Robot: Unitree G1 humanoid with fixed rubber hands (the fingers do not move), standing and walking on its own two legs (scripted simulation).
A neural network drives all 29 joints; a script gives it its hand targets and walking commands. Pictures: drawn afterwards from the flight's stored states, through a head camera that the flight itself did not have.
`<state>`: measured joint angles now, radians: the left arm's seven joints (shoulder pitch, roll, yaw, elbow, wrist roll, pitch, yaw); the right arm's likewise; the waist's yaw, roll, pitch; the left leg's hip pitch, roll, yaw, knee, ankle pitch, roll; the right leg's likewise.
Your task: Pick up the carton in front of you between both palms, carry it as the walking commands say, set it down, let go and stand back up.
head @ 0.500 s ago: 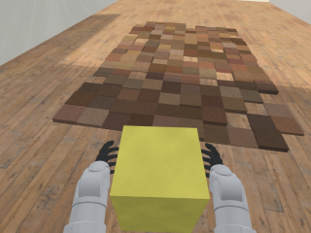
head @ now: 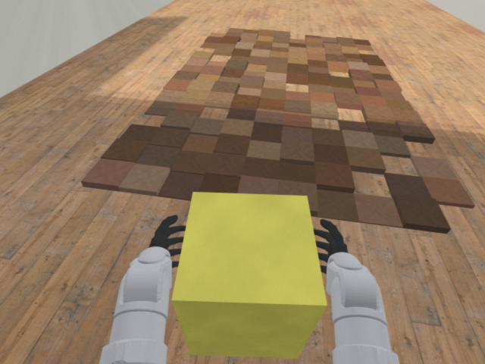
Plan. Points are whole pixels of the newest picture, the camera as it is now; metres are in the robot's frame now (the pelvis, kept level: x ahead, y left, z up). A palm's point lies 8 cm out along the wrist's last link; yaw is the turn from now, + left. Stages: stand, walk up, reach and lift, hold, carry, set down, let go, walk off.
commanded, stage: hold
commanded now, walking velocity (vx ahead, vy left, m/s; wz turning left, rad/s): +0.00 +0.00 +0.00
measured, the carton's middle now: (246, 277) +0.30 +0.00 -0.02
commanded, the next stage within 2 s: carry in 0.28 s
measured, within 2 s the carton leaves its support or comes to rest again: neither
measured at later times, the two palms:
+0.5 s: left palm (166, 237) +0.32 +0.14 +0.06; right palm (338, 244) +0.32 -0.16 +0.06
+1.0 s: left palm (186, 158) +0.52 +0.14 +0.08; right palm (319, 159) +0.54 -0.16 +0.08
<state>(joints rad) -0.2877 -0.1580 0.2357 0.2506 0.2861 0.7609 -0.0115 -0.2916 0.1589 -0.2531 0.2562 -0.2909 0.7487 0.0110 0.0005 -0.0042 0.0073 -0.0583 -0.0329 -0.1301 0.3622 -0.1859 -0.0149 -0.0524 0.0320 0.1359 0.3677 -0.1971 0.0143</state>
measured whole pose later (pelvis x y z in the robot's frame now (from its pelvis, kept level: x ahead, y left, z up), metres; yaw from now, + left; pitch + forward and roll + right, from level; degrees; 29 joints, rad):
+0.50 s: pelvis +0.04 +0.00 -0.01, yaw -1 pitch +1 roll +0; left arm -0.19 -0.13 0.15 0.01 0.18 0.88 0.04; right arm -0.20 0.14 -0.15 0.01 -0.19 0.88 -0.04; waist 0.00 0.00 -0.15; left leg -0.25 0.02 -0.03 0.55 -0.32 -0.02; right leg -0.26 -0.02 0.03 0.56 -0.35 0.01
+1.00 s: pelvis +0.26 -0.02 +0.00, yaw +2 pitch +6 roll +2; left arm -0.15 -0.13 0.10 -0.38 0.11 1.22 0.10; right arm -0.17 0.13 -0.12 -0.37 -0.09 1.22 -0.10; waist 0.02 -0.03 -0.09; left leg -0.48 0.05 0.12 1.01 -0.39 0.01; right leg -0.14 -0.02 -0.17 0.35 -0.31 -0.04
